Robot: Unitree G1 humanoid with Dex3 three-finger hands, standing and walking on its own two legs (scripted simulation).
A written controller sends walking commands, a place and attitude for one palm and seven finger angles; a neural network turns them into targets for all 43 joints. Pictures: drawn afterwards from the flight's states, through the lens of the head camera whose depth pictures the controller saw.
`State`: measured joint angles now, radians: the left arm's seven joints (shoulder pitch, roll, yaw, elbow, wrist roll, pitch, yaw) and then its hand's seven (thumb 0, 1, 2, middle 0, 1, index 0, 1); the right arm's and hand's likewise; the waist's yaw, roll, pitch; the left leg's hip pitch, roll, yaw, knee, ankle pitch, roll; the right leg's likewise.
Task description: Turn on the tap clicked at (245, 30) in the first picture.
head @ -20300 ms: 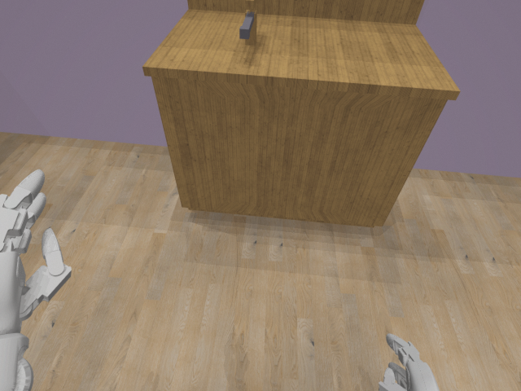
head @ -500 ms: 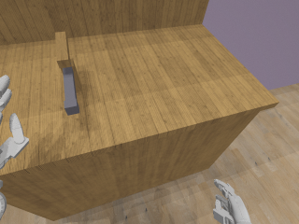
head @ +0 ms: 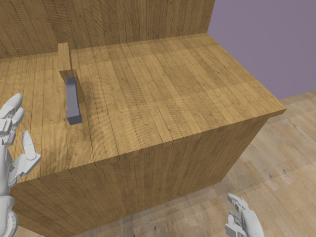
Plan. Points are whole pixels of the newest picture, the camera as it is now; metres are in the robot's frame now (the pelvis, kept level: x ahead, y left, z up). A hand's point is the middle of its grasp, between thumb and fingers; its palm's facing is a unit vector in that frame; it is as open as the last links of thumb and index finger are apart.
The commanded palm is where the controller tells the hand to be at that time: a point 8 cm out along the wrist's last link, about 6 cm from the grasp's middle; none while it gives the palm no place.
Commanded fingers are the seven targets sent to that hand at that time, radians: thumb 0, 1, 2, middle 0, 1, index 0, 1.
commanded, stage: look again from close up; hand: left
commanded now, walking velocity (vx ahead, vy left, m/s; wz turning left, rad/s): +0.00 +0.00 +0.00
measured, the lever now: (74, 116) +0.35 +0.24 +0.12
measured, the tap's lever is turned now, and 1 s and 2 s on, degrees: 0 0 0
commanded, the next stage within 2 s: shuffle to correct the standing spot in 0.10 s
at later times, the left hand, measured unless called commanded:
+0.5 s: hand (56, 156) +0.22 +0.21 +0.16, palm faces +0.40 -0.86 -0.32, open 7.4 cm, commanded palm +0.17 +0.25 +0.18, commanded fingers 0.00 0.90 0.90 -0.20 -0.30 -0.20 -0.30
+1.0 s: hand (95, 150) +0.24 +0.15 +0.16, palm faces +0.34 -0.87 -0.36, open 7.4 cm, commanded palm +0.18 +0.19 +0.18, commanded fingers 0.00 0.90 0.90 -0.20 -0.30 -0.20 -0.30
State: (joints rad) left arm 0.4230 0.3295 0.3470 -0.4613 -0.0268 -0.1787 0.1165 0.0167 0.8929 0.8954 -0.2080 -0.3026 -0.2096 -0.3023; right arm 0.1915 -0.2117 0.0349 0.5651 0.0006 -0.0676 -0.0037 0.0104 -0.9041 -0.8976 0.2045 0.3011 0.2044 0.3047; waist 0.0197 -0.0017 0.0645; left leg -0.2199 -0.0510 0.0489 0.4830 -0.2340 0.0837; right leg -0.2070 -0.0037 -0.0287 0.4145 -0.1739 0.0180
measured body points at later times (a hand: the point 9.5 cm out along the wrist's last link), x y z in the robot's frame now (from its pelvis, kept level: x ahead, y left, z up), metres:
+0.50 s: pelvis +0.00 -0.03 +0.00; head +0.01 -0.02 +0.45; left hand +0.19 +0.26 +0.17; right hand +0.18 -0.24 -0.07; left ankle +0.02 +0.05 -0.74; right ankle +0.03 -0.14 -0.74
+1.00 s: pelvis +0.02 -0.09 -0.01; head +0.03 -0.08 +0.44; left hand +0.21 +0.19 +0.18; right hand +0.19 -0.33 -0.09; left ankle +0.02 +0.05 -0.74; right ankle +0.03 -0.14 -0.74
